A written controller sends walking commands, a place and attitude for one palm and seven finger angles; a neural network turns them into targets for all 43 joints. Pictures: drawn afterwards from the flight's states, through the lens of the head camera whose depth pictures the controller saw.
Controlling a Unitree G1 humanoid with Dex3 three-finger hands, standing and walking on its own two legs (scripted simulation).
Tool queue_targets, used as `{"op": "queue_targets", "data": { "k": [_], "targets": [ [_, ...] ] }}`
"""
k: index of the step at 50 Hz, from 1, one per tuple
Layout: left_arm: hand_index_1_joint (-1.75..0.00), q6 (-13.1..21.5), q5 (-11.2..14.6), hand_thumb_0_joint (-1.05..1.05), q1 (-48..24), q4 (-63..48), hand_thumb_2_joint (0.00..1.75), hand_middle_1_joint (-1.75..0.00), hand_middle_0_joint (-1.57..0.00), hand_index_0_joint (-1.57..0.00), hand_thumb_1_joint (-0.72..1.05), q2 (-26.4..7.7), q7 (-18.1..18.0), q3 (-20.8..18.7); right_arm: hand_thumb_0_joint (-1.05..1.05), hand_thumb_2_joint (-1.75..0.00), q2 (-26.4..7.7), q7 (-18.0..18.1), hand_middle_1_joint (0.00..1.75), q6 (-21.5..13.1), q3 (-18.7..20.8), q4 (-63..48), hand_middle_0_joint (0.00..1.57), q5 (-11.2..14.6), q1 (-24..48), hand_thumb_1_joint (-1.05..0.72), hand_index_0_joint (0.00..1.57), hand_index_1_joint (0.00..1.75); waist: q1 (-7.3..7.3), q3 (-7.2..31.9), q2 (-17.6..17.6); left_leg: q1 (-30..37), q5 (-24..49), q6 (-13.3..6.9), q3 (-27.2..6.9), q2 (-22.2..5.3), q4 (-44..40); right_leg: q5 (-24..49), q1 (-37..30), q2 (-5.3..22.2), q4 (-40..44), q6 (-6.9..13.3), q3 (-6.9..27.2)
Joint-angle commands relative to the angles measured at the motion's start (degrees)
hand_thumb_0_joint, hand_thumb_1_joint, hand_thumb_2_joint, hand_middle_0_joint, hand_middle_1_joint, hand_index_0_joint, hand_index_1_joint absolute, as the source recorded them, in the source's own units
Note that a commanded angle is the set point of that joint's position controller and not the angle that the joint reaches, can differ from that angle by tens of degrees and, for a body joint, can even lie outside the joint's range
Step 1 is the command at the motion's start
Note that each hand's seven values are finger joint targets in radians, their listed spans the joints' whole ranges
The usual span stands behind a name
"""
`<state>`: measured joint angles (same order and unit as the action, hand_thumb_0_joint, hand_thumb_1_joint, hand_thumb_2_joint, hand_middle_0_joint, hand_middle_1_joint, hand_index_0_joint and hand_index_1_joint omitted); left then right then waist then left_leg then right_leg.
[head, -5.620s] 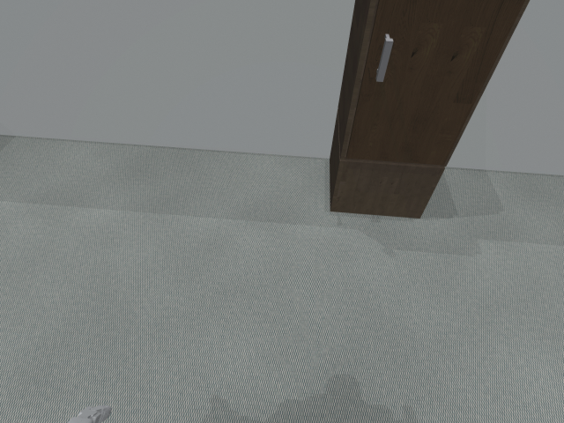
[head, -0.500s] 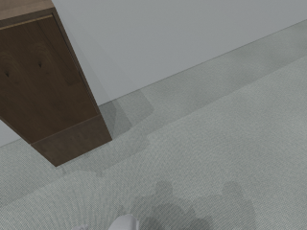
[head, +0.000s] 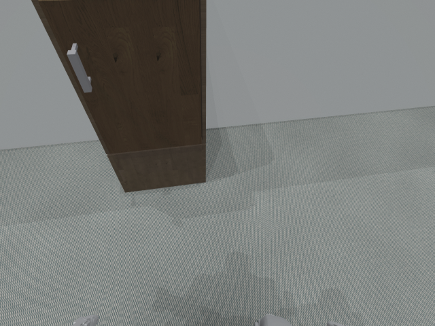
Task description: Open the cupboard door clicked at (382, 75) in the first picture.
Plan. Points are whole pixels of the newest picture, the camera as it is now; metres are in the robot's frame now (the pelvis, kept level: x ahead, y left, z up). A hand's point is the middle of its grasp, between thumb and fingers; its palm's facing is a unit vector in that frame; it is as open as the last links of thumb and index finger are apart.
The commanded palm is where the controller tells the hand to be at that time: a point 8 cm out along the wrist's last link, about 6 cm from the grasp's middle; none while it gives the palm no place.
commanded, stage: turn to face it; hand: left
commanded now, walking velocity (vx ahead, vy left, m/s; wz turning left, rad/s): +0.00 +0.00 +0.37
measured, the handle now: (81, 68) +0.74 +0.44 +0.01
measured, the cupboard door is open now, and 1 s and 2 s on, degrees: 0 0 0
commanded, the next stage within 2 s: take the last steps up to it in 0.26 s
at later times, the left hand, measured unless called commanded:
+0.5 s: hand out of the picture +0.00 +0.15 -0.15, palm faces +0.26 -0.93 -0.26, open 7.4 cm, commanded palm none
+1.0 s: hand out of the picture +0.07 +0.24 -0.17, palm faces +0.30 -0.94 -0.17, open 7.4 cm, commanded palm none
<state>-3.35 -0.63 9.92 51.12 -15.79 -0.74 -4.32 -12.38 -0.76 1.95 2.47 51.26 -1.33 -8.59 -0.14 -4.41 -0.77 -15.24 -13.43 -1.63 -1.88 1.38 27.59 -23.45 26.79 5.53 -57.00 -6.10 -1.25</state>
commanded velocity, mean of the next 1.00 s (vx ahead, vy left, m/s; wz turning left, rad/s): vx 0.20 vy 0.03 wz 0.13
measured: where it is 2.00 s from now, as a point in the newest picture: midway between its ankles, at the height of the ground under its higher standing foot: (199, 304)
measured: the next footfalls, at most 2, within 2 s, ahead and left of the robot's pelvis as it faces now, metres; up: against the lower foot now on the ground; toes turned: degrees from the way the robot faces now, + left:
right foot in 0.16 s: +0.05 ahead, -0.14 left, +0.00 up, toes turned +1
left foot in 0.68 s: +0.02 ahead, +0.12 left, +0.00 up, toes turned +21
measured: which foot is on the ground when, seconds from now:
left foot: down 0.00-0.16, up 0.18-0.66, down 0.68-1.00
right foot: up 0.00-0.14, down 0.16-0.68, up 0.70-1.00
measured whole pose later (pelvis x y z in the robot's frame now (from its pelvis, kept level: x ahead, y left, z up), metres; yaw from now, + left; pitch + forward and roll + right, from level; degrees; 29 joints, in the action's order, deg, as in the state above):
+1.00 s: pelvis +0.09 +0.05 +0.00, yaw +15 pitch -1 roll +1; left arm -0.8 -1.3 13.7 60.4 -10.8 0.6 -2.6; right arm -9.1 1.3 -2.8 1.5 62.6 -0.9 -21.3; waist -0.6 -1.5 -2.0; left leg 1.4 -16.7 -3.1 6.7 2.2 16.4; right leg -12.9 32.0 7.1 -56.1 -3.0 -4.4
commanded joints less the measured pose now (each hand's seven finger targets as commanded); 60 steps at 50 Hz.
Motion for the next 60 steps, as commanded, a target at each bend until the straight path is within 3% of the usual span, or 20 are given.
{"op": "queue_targets", "data": {
  "k": [1, 6, 7, 8, 9, 11, 15, 19, 27, 30, 32, 34, 36, 39, 42, 54, 57, 58, 59, 60],
  "targets": [
    [-0.30, 1.8, 0.0, 0.00, -1.3, -5.3, 0.90, -0.30, -0.20, -0.20, 0.90, -2.5, -0.2, -0.3, 0.00, -0.90, -12.1, 0.9, 0.30, -0.8, 3.8, -2.9, 0.20, -0.2, -2.7, -0.90, 0.20, 0.30, 2.27, 6.9, 9.9, 6.7, 22.5, -8.5, -14.4, -13.6, -6.3, -1.9, -1.6, -1.9, 8.0, 0.8, -0.4],
    [-0.30, 3.4, 0.2, 0.00, 6.6, -3.6, 0.90, -0.30, -0.20, -0.20, 0.90, -3.7, -0.8, -0.3, 0.00, -0.90, -10.4, 0.7, 0.30, -0.6, 3.7, -3.2, 0.20, 0.4, -0.8, -0.90, 0.20, 0.30, -1.53, 9.5, 6.4, -0.9, 19.7, -3.7, -13.4, -9.1, 2.4, 12.9, -19.6, -2.7, 33.7, 2.1, -0.7],
    [-0.30, 4.2, -0.6, 0.00, 7.9, -3.3, 0.90, -0.30, -0.20, -0.20, 0.90, -7.8, -1.2, -1.0, 0.00, -0.90, -6.9, 0.4, 0.30, -0.7, 3.2, -3.5, 0.20, 1.0, -2.6, -0.90, 0.20, 0.30, -1.69, 11.1, -4.7, -9.8, 5.0, 0.5, -7.2, -3.4, 12.0, 19.0, -28.1, 8.4, 38.7, 5.1, 10.0],
    [-0.30, 4.3, -1.1, 0.00, 7.5, -3.7, 0.90, -0.30, -0.20, -0.20, 0.90, -12.0, -1.3, -1.6, 0.00, -0.90, -4.6, 0.4, 0.30, -0.7, 2.8, -5.1, 0.20, 0.9, -2.4, -0.90, 0.20, 0.30, -1.78, 9.2, -15.9, -17.2, -20.0, 3.6, -0.8, 3.1, 23.6, 29.4, -26.7, 21.4, 39.4, 12.3, 21.5],
    [-0.30, 4.3, -0.5, 0.00, 7.3, -3.8, 0.90, -0.30, -0.20, -0.20, 0.90, -10.7, -1.6, -1.8, 0.00, -0.90, -7.2, 0.8, 0.30, 0.4, 3.4, -4.6, 0.20, 0.2, -2.2, -0.90, 0.20, 0.30, -2.16, 9.5, -15.9, -15.0, -21.4, 3.3, -4.5, 0.3, 32.4, 29.7, -20.7, 22.3, 39.9, 14.8, 20.5],
    [-0.30, 4.1, -0.5, 0.00, 2.0, -4.3, 0.90, -0.30, -0.20, -0.20, 0.90, -6.9, -1.4, -0.8, 0.00, -0.90, -6.5, 0.3, 0.30, 1.0, 3.5, -1.8, 0.20, 0.1, -1.7, -0.90, 0.20, 0.30, 0.19, 3.4, -7.5, -16.6, -14.0, 3.8, -3.5, -1.2, 41.7, 26.1, -16.1, 15.4, 38.9, 14.2, 12.8],
    [-0.30, 4.7, -0.5, 0.00, 3.1, -2.9, 0.90, -0.30, -0.20, -0.20, 0.90, -4.1, -1.4, 0.1, 0.00, -0.90, -5.2, -0.1, 0.30, 1.1, 2.8, 0.8, 0.20, 0.2, -3.4, -0.90, 0.20, 0.30, 0.52, 4.2, -9.0, -15.7, -7.7, 5.5, -0.8, -2.4, 40.5, 34.3, -19.4, 11.3, 37.2, 12.3, 3.3],
    [-0.30, 4.8, -0.8, 0.00, 8.4, 0.2, 0.90, -0.30, -0.20, -0.20, 0.90, -4.7, -1.3, -0.2, 0.00, -0.90, -4.2, 0.1, 0.30, 1.1, 2.0, 1.3, 0.20, 0.3, -0.3, -0.90, 0.20, 0.30, -1.86, 5.0, -9.3, -14.7, -10.4, 5.9, 1.5, -2.7, 32.1, 36.5, -24.2, 12.3, 37.1, 13.2, 2.9],
    [-0.30, 5.9, -1.4, 0.00, 14.7, 6.3, 0.90, -0.30, -0.20, -0.20, 0.90, -6.0, -0.6, -0.8, 0.00, -0.90, -3.3, -1.2, 0.30, -0.8, 0.9, -0.1, 0.20, 0.2, 6.1, -0.90, 0.20, 0.30, -4.94, 3.0, -8.5, -14.2, -12.0, 3.7, 4.4, -4.9, 18.2, 12.3, -26.0, 17.1, 43.0, 14.6, 7.3],
    [-0.30, 5.7, -1.4, 0.00, 12.7, 7.4, 0.90, -0.30, -0.20, -0.20, 0.90, -6.4, -0.4, -0.8, 0.00, -0.90, -2.2, -1.2, 0.30, -1.7, 0.4, 0.9, 0.20, 0.4, 2.2, -0.90, 0.20, 0.30, -2.61, 3.3, -8.1, -3.3, -9.9, 2.4, 7.2, -3.8, 6.2, 10.6, -20.2, 15.3, 40.5, 13.0, 3.5],
    [-0.30, 5.1, -0.8, 0.00, 9.9, 7.8, 0.90, -0.30, -0.20, -0.20, 0.90, -5.4, -0.1, -0.6, 0.00, -0.90, -3.6, -0.6, 0.30, -2.5, 0.5, 3.9, 0.20, 0.3, -5.9, -0.90, 0.20, 0.30, 1.51, 3.6, -4.0, 12.6, -2.2, 2.0, 10.3, -2.3, -4.2, 3.6, -9.7, 10.4, 35.0, 9.2, -3.0],
    [-0.30, 4.8, -0.5, 0.00, 8.2, 4.9, 0.90, -0.30, -0.20, -0.20, 0.90, 1.1, 0.8, 1.2, 0.00, -0.90, -13.4, 0.4, 0.30, -2.9, 2.8, 6.2, 0.20, -0.2, -16.5, -0.90, 0.20, 0.30, 5.75, 4.5, 20.2, 23.7, -12.2, -6.2, -17.2, -22.2, -14.9, -10.6, 9.5, -0.8, 7.2, 3.9, -10.8],
    [-0.30, 4.4, -1.1, 0.00, 2.6, 4.0, 0.90, -0.30, -0.20, -0.20, 0.90, 0.7, 0.4, 1.3, 0.00, -0.90, -11.2, 1.5, 0.30, -2.8, 2.1, 6.7, 0.20, -0.2, -15.0, -0.90, 0.20, 0.30, 5.59, -1.8, 14.5, 14.4, -18.0, -9.6, -19.6, -24.1, -18.9, -8.8, 13.9, 1.3, -5.3, 5.3, -3.2],
    [-0.30, 4.6, -1.1, 0.00, 7.2, 7.5, 0.90, -0.30, -0.20, -0.20, 0.90, 0.8, 1.6, 1.2, 0.00, -0.90, -5.9, 1.8, 0.30, -4.3, 0.4, 5.6, 0.20, 0.3, -9.1, -0.90, 0.20, 0.30, 0.88, -3.1, 6.8, 9.6, -3.3, -7.7, -8.2, -18.2, -18.7, 3.3, 9.5, 3.4, -7.3, 4.9, -1.7],
    [-0.30, 3.8, -1.1, 0.00, 9.2, 8.4, 0.90, -0.30, -0.20, -0.20, 0.90, 2.0, 1.4, 1.3, 0.00, -0.90, -4.3, 2.0, 0.30, -5.3, 0.6, 6.7, 0.20, 0.6, -11.0, -0.90, 0.20, 0.30, -0.26, -2.0, 6.0, 10.4, 7.7, -7.5, -2.4, -15.5, -18.5, 8.2, 8.5, 2.6, -6.4, 3.7, -2.3],
    [-0.30, 4.8, -0.4, 0.00, -6.3, 2.3, 0.90, -0.30, -0.20, -0.20, 0.90, 3.6, 1.7, 1.5, 0.00, -0.90, -3.8, 2.7, 0.30, -5.8, 0.6, 13.1, 0.20, -0.2, -20.7, -0.90, 0.20, 0.30, 2.81, -4.9, 6.9, 16.5, 28.6, -7.7, 1.0, -16.6, -12.6, 9.4, 5.1, -0.8, 17.0, 6.2, -5.6],
    [-0.30, 5.6, -0.6, 0.00, 4.0, 5.3, 0.90, -0.30, -0.20, -0.20, 0.90, 2.4, 1.5, 0.9, 0.00, -0.90, -4.8, 2.8, 0.30, -5.6, 0.5, 13.6, 0.20, 0.2, -19.3, -0.90, 0.20, 0.30, -2.55, 0.3, 5.9, 13.3, 39.8, -5.4, 4.3, -14.4, -0.4, 13.0, -11.7, -4.9, 24.5, 8.1, -8.3],
    [-0.30, 6.3, -0.8, 0.00, 11.2, 7.5, 0.90, -0.30, -0.20, -0.20, 0.90, -0.1, 1.2, 0.1, 0.00, -0.90, -4.2, 2.6, 0.30, -5.8, 0.5, 13.4, 0.20, 0.7, -19.1, -0.90, 0.20, 0.30, -5.60, 4.4, 2.9, 7.2, 36.1, -3.5, 5.4, -12.1, 9.4, 17.1, -24.2, -3.4, 27.3, 9.2, -5.9],
    [-0.30, 7.2, -1.2, 0.00, 19.2, 9.5, 0.90, -0.30, -0.20, -0.20, 0.90, -5.6, 0.4, -1.2, 0.00, -0.90, -2.0, 2.0, 0.30, -6.0, 0.3, 12.4, 0.20, 1.3, -20.5, -0.90, 0.20, 0.30, -8.05, 11.3, -7.3, -5.3, 16.5, -1.0, 8.9, -6.6, 25.4, 23.7, -38.1, 10.1, 29.4, 13.9, 10.0],
    [-0.30, 7.0, -0.3, 0.00, 22.8, 10.2, 0.90, -0.30, -0.20, -0.20, 0.90, -9.7, 0.2, -1.9, 0.00, -0.90, -0.4, 2.2, 0.30, -6.0, 0.4, 10.8, 0.20, 1.5, -21.5, -0.90, 0.20, 0.30, -6.65, 14.8, -11.6, -13.7, -20.0, 0.5, 7.3, -0.7, 43.0, 31.2, -40.4, 23.2, 36.9, 20.9, 27.9]
  ]
}}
